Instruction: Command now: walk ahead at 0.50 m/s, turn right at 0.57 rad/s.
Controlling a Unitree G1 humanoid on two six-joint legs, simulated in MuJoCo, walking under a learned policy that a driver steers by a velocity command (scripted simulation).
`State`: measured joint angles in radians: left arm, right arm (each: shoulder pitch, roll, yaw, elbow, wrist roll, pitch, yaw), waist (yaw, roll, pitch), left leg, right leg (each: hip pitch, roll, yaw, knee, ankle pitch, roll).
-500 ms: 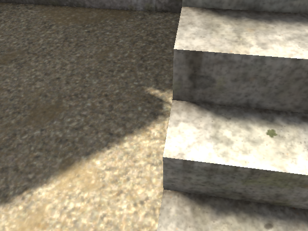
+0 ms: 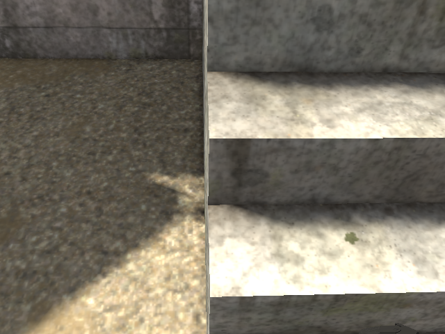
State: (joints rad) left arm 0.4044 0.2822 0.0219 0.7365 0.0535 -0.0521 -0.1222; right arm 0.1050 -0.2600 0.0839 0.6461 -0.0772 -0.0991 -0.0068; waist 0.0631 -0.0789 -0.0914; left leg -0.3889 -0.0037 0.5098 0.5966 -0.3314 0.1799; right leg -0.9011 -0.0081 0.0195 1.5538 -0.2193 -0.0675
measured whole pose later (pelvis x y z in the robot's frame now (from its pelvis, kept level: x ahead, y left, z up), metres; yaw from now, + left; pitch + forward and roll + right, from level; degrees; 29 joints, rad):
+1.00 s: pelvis -0.10 +0.03 -0.18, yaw -35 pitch +0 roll -3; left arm -0.10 0.19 0.01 0.50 0.01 0.11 -0.03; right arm 0.45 -0.22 -0.07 0.79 -0.05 -0.05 -0.05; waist -0.12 -0.01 0.04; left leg -0.14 0.27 0.18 0.30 -0.12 -0.07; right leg -0.74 -0.10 -0.03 1.38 -0.30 -0.03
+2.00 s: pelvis -0.05 -0.14 -0.04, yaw -32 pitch +0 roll +1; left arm 0.13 0.21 0.04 0.66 0.05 0.00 0.01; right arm 0.35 -0.15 -0.05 1.02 -0.05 0.00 -0.06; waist 0.02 -0.07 -0.03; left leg -0.53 0.03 0.05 1.01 -0.49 0.01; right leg -0.89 0.13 0.20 1.90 -0.09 -0.07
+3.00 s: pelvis -0.14 -0.69 -0.19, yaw -16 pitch +3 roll +3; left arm 0.08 0.20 -0.01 0.73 0.02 0.09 0.07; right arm 0.15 -0.19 -0.04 0.59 0.02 0.01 -0.06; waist -0.09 0.06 0.06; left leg -1.17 -0.12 -0.16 2.31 -0.41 -0.13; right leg -0.27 0.04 -0.06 0.52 -0.29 -0.09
